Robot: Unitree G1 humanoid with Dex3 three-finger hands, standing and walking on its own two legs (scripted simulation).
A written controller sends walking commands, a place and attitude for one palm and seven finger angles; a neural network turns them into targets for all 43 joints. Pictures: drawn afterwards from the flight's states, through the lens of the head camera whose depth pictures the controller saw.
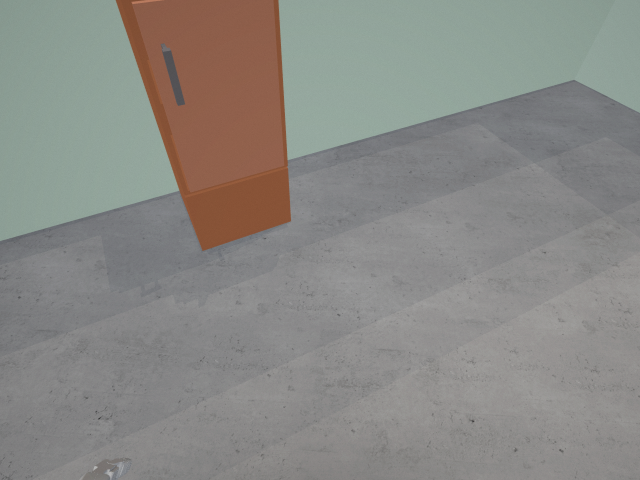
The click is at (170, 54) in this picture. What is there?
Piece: cupboard door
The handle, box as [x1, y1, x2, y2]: [161, 43, 184, 105]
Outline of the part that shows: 163,43 161,44 162,52 176,102 178,105 184,104 170,49 167,48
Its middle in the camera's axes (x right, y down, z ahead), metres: -0.40 -0.44 +1.04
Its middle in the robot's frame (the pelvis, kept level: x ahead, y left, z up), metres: +1.06 +0.46 -0.01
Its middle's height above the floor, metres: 0.76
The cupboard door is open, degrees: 0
